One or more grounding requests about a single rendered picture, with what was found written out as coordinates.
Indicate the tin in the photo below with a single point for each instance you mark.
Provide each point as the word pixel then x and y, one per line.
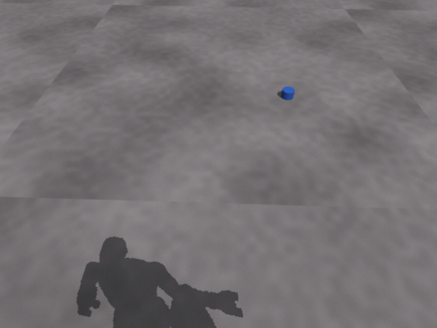
pixel 287 93

